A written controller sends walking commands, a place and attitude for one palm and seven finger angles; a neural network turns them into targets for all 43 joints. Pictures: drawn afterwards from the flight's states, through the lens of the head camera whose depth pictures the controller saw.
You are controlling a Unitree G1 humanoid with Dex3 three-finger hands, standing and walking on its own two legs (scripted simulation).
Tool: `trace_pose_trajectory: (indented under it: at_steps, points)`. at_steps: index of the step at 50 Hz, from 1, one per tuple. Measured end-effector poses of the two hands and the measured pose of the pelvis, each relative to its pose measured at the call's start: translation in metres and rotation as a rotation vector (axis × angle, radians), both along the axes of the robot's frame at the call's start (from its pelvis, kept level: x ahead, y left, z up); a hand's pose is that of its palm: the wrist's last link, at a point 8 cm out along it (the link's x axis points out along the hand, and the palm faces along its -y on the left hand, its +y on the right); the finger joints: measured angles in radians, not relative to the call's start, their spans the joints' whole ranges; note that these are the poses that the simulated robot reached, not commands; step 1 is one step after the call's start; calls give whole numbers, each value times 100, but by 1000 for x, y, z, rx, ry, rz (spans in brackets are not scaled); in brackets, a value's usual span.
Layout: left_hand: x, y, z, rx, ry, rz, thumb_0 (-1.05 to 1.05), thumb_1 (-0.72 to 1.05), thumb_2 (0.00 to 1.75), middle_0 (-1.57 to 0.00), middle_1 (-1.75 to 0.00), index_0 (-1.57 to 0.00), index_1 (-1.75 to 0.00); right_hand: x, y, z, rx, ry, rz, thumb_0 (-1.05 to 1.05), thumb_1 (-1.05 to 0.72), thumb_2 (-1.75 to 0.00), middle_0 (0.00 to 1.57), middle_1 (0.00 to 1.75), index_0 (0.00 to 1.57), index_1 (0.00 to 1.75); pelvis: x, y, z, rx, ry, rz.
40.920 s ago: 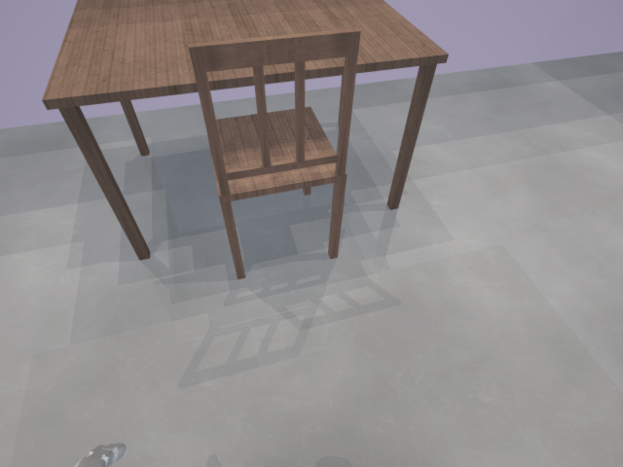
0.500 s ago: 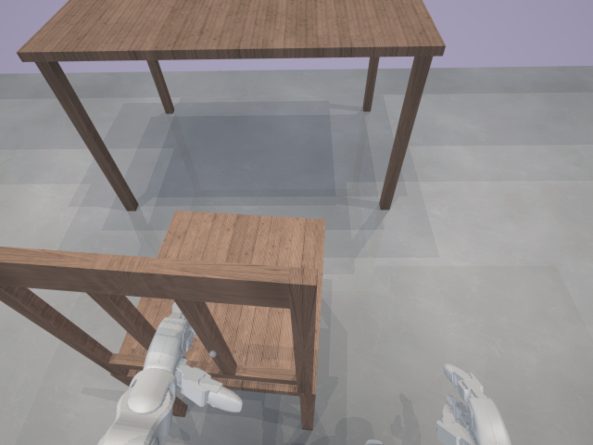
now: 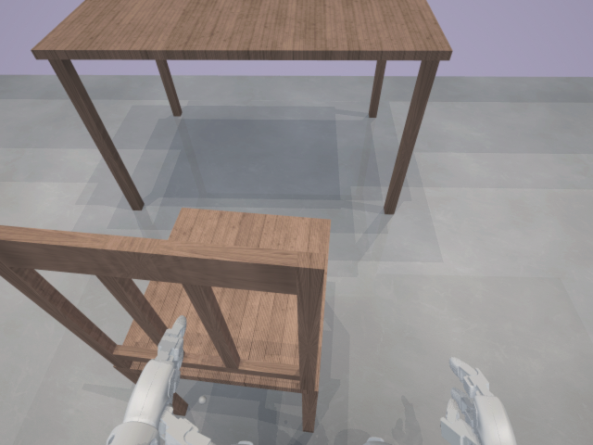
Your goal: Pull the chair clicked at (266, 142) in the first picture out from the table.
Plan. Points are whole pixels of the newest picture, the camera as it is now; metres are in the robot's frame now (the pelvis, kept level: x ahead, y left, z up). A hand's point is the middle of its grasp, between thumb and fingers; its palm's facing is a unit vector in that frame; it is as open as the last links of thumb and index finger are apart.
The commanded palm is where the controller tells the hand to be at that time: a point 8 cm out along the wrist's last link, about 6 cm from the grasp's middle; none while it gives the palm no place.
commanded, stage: draw the fingers out of the gap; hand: left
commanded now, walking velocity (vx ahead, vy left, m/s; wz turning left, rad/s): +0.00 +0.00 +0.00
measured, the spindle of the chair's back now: (150, 322) +0.30 +0.23 -0.04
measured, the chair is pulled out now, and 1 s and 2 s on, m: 0.62 0.62 0.62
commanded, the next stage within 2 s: draw the hand back to the body in 0.40 s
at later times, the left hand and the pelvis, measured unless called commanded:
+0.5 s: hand out of the picture +0.13 +0.13 -0.01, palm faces -0.04 -0.98 -0.18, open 17.5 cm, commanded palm +0.11 +0.18 +0.00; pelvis +0.00 +0.00 -0.01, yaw +0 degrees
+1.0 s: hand (135, 418) +0.15 +0.17 +0.08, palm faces +0.01 -0.99 -0.10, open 17.5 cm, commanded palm +0.12 +0.23 +0.10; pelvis -0.01 +0.01 -0.02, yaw +0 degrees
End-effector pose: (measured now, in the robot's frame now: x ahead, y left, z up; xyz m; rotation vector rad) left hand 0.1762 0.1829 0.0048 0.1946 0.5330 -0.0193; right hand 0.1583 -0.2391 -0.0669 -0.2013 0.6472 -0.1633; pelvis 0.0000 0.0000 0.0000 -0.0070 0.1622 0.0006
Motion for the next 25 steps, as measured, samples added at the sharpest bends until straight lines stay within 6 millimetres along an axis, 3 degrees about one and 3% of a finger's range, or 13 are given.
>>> trace_pose_trajectory:
  at_steps: [9,25]
  points:
    - [-12,-4,3,0,-9,-7,-1,-54,20,-1,0,0,0,-1,11,0,19,-40,3,2,-90,-90,20,30,20,30,-7,3,-4,-2,0,0]
    - [-58,-1,2,-2,32,30,-1,-54,20,-1,0,0,0,10,14,3,12,-86,-4,2,-90,-90,20,30,20,30,-5,4,-12,-11,12,2]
